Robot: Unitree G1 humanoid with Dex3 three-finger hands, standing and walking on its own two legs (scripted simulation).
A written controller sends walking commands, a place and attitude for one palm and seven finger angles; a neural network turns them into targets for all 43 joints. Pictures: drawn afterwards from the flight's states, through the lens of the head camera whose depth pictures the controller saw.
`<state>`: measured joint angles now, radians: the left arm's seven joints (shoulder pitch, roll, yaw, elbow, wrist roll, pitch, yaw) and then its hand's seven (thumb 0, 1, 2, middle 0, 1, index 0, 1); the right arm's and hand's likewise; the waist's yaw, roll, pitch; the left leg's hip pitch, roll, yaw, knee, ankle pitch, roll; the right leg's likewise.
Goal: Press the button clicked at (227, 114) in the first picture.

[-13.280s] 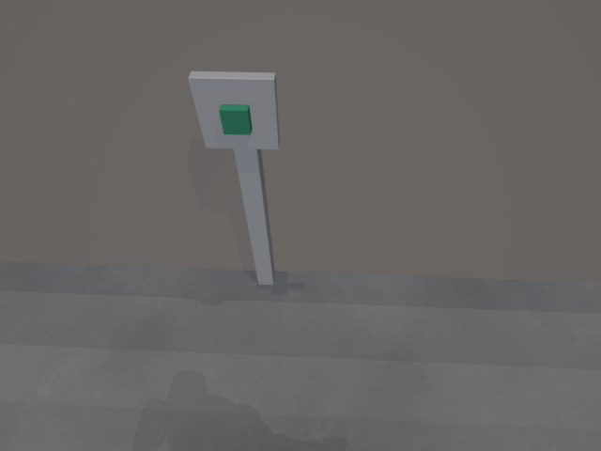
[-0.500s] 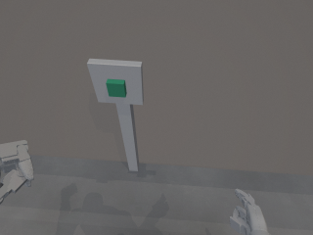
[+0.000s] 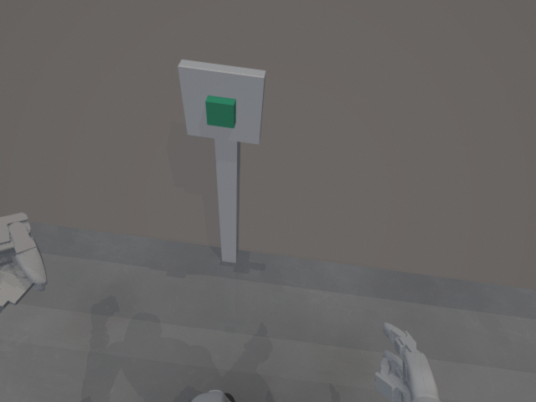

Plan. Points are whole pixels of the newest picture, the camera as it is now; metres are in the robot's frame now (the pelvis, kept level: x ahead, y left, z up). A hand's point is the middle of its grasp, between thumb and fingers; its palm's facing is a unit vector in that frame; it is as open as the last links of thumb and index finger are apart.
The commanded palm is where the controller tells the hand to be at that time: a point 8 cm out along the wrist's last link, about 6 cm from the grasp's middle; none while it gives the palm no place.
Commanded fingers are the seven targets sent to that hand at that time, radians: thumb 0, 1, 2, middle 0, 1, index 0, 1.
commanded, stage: stop stepping back and stand still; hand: left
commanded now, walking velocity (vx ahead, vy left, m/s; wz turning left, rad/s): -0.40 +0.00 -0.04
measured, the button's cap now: (221, 111) +0.69 +0.15 +0.02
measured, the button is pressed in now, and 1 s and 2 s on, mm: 0 0 0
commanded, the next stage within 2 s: let the arm hang, fingers relaxed in 1.08 s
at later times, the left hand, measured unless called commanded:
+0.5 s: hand (49, 358) +0.14 +0.21 +0.16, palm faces +0.28 -0.88 -0.40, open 3.1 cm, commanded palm +0.07 +0.26 +0.18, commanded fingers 0.00 0.90 0.90 -1.30 -1.50 -1.30 -1.50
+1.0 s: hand out of the picture +0.08 +0.23 +0.17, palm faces +0.32 -0.84 -0.43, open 3.1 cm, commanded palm +0.03 +0.28 +0.18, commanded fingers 0.00 0.90 0.90 -1.30 -1.50 -1.30 -1.50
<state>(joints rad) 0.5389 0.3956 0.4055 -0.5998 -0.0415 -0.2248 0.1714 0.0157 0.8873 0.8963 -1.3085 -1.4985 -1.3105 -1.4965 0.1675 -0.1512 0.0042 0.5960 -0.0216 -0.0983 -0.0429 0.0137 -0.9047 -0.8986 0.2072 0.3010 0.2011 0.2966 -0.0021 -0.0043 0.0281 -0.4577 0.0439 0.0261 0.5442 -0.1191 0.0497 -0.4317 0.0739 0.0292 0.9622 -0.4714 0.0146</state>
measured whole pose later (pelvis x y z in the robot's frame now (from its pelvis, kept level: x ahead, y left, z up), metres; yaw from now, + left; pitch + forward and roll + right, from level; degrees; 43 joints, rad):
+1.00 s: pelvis -0.11 +0.00 +0.01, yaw -1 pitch +0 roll -2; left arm 0.64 0.38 0.34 -0.60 -0.04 -0.20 0.15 0.02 0.89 0.90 -1.31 -1.50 -1.31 -1.50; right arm 0.22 -0.17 0.03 0.62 -0.01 -0.11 -0.06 0.01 -0.90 -0.90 0.21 0.30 0.20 0.30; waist -0.01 0.01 0.01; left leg -0.39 -0.01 -0.01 0.49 -0.17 0.02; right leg -0.15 0.04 0.00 0.42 -0.26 -0.01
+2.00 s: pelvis -0.09 -0.03 +0.01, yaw -1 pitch -3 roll +0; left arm 0.38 0.11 -0.01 1.16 0.00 0.00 0.05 0.00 0.91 0.90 -0.24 -0.35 -0.24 -0.35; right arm 0.32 -0.11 -0.01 1.13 -0.01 0.03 -0.03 0.00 -0.91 -0.90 0.20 0.30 0.20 0.30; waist -0.01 0.04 0.02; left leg -0.29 -0.01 -0.02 0.46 -0.12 0.01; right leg -0.08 0.05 0.00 0.46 -0.35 -0.04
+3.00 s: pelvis -0.06 -0.04 +0.01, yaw -2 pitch -2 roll +0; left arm 0.32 0.12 0.01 1.14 0.00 -0.01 0.05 0.00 0.91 0.90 -0.20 -0.30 -0.20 -0.30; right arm 0.27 -0.13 -0.01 1.13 -0.01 0.02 -0.05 0.01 -0.91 -0.90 0.20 0.30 0.20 0.30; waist 0.00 0.00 0.06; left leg -0.24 0.00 -0.01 0.45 -0.17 0.00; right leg 0.00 0.05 0.01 0.39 -0.35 -0.05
